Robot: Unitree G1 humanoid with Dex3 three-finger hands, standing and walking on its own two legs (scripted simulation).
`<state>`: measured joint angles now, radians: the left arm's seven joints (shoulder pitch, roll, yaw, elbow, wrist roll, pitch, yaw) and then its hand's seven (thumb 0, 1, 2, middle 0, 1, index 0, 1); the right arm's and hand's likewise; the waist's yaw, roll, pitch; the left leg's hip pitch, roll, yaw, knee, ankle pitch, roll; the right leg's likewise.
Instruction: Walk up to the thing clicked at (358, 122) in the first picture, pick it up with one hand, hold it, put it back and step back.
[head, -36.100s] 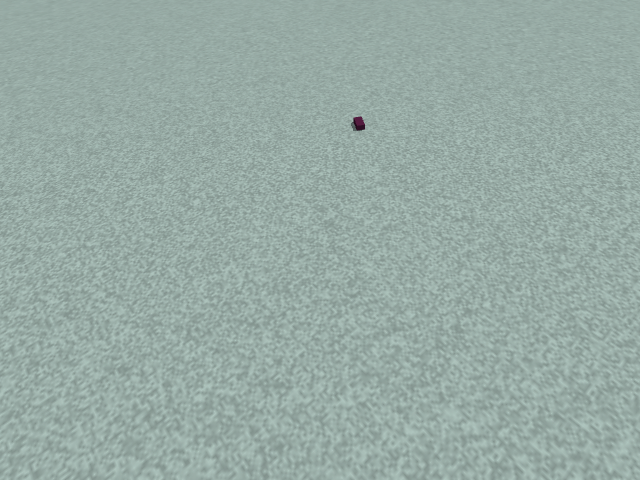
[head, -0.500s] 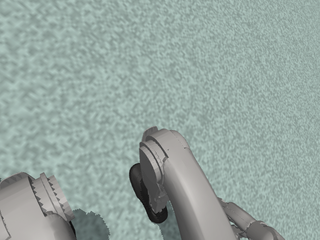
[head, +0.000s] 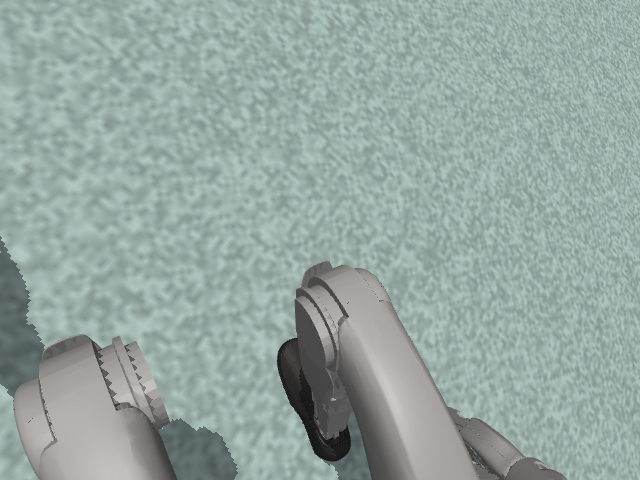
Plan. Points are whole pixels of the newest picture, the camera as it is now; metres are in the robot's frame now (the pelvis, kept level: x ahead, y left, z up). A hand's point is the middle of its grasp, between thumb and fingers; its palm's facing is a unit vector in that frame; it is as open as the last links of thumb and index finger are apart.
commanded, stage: withdraw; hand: left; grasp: from above
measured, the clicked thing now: out of the picture +0.44 +0.37 -0.29
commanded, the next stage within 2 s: home in 0.66 s
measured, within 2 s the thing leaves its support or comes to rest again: neither
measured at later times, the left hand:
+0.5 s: hand out of the picture +0.42 +0.37 -0.11, palm faces -0.51 -0.17 -0.84, open 13.7 cm
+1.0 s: hand out of the picture +0.44 +0.37 -0.09, palm faces -0.35 -0.18 -0.92, open 12.3 cm
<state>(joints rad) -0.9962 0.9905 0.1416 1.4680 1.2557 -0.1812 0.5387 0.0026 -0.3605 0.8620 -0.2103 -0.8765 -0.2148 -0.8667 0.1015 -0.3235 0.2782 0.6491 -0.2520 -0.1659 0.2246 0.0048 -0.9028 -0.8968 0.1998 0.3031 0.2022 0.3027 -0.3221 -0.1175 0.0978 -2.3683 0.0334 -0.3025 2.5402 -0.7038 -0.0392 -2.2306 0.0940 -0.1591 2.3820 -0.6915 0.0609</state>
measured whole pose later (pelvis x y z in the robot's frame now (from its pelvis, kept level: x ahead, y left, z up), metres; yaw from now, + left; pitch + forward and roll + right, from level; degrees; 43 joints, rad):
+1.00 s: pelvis -0.01 +0.00 +0.04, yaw +6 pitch +34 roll -10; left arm -0.92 0.79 0.10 1.18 1.08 -0.08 0.20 0.00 -0.10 0.86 -0.24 -0.63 -0.22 -0.64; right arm 0.20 -0.24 0.13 0.64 -0.11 0.02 0.14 0.01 -0.89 -0.89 0.20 0.30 0.20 0.30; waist -0.23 0.03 -0.04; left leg -2.33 0.03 -0.18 2.37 -0.65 -0.01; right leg -2.21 0.05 -0.07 2.28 -0.69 0.07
